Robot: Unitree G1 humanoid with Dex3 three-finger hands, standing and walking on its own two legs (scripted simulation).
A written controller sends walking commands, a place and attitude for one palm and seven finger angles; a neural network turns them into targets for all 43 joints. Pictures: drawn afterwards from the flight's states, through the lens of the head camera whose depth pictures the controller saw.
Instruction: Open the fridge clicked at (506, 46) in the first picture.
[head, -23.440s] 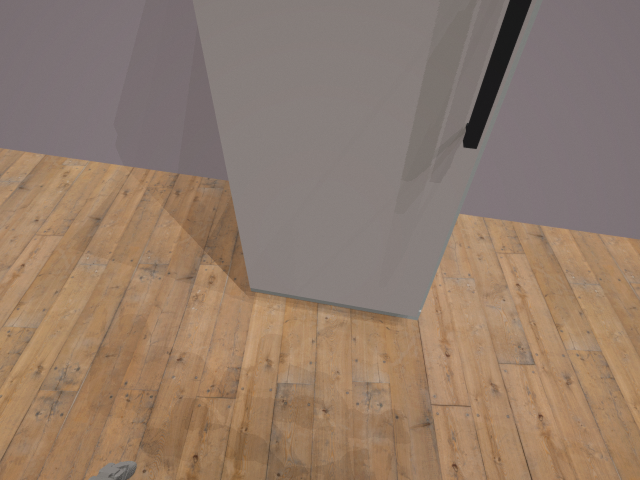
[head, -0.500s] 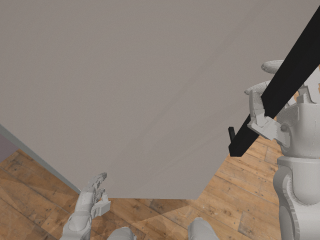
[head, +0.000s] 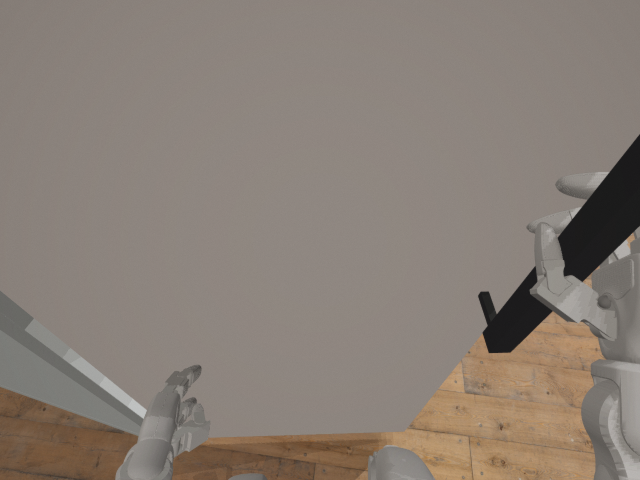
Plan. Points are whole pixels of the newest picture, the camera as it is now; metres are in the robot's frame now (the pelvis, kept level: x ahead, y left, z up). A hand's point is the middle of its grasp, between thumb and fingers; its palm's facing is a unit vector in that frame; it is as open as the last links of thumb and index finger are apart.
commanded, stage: stop walking and hold the door back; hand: right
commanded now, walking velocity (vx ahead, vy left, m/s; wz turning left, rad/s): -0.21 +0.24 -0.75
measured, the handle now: (577, 212) +0.30 -0.18 +0.25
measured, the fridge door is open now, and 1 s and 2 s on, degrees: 72 72 69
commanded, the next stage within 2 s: loosen the grip on the handle in 0.92 s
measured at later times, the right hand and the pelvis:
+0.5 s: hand (555, 288) +0.24 -0.15 +0.22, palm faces +0.30 +0.93 -0.18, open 6.1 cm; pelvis -0.10 +0.05 +0.00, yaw -13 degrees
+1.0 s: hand (552, 273) +0.25 -0.16 +0.22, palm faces +0.22 +0.97 -0.13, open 5.9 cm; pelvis -0.13 +0.02 +0.00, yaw -9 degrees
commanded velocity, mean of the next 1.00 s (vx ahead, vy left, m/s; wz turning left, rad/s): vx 0.14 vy -0.02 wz -0.01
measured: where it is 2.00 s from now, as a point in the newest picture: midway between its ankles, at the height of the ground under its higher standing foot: outside the picture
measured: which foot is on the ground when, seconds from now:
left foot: down 0.00-0.60, up 0.62-0.80, down 0.82-1.00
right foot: up 0.00-0.12, down 0.14-0.34, up 0.36-0.58, down 0.60-1.00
